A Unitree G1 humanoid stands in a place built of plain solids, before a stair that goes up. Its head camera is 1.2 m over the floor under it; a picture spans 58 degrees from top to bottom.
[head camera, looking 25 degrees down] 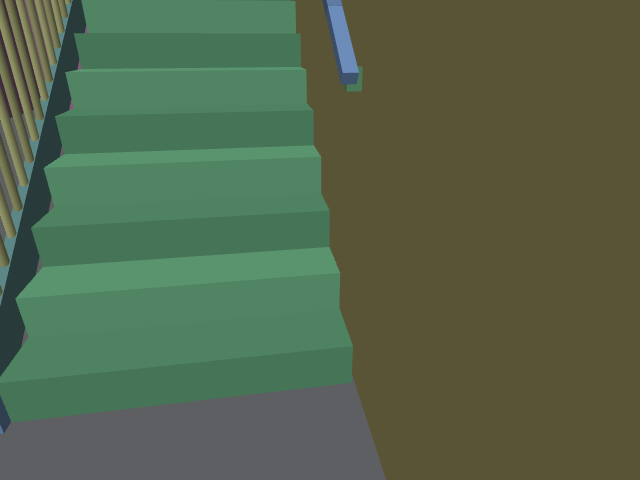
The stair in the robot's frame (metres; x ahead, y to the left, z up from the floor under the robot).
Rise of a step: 0.17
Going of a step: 0.24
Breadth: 1.20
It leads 9 degrees to the left of straight ahead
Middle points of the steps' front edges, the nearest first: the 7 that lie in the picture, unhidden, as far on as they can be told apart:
1.18 0.47 0.18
1.42 0.51 0.35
1.66 0.55 0.53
1.90 0.59 0.70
2.13 0.62 0.88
2.37 0.66 1.05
2.61 0.70 1.23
